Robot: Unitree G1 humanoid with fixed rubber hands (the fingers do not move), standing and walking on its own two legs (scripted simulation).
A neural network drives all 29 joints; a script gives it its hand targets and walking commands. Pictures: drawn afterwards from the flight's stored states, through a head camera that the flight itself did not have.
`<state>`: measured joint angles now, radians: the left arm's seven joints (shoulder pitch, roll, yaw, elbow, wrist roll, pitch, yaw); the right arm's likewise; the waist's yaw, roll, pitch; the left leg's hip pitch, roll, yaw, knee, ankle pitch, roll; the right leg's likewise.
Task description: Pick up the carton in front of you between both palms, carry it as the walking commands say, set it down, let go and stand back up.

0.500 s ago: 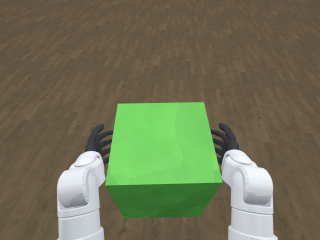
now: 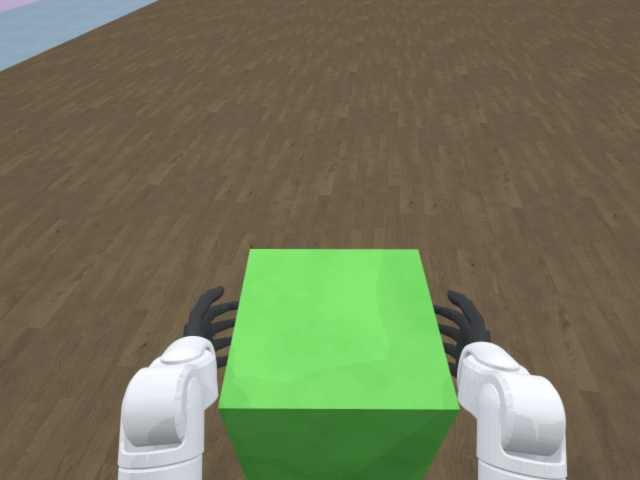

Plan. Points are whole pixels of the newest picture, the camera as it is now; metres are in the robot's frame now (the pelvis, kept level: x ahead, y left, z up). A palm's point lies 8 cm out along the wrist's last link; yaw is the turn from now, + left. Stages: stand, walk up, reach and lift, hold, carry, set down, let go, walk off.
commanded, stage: carry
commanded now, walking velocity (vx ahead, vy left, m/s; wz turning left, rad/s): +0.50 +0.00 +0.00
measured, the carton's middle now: (333, 374) +0.26 +0.00 +0.02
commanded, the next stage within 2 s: none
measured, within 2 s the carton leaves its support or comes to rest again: neither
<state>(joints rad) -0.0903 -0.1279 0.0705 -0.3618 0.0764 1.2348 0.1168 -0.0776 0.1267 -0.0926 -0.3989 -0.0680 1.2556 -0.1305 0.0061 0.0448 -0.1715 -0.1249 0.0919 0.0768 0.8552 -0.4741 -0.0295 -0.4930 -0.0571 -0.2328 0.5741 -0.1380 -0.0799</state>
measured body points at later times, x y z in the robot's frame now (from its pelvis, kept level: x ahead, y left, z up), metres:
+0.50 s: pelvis +0.29 +0.03 +0.00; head +0.28 +0.04 +0.45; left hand +0.56 +0.18 +0.10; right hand +0.55 -0.13 +0.11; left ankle +0.40 +0.11 -0.72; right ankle +0.12 -0.09 -0.69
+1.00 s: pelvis +0.42 +0.01 +0.02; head +0.39 +0.01 +0.46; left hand +0.68 +0.16 +0.11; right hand +0.68 -0.14 +0.11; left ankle +0.40 +0.11 -0.72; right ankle +0.38 -0.10 -0.72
